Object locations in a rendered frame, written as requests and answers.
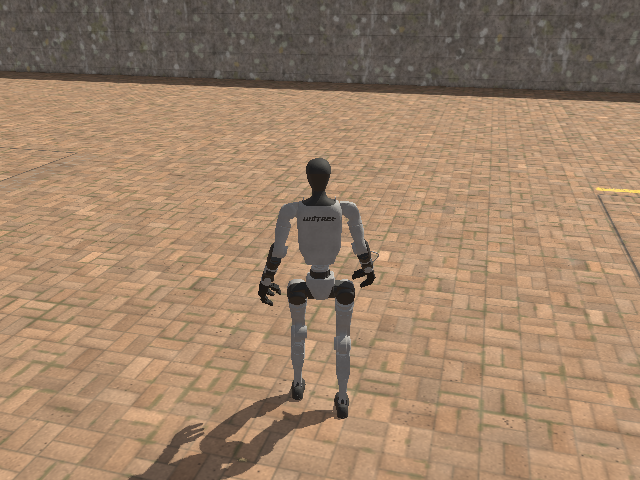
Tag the robot right foot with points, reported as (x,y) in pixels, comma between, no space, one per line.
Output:
(342,409)

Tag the robot right hand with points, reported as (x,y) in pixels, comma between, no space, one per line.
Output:
(360,273)

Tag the left robot upper arm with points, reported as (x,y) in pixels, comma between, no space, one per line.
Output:
(287,212)

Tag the robot left forearm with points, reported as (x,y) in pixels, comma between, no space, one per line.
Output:
(271,268)

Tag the robot left hand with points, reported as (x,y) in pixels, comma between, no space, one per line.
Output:
(263,290)

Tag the robot right forearm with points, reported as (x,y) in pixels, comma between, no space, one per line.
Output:
(366,260)

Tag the right robot upper arm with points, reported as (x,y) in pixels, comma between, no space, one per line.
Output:
(350,211)

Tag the right robot thigh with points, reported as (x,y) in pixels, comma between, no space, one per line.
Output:
(344,303)

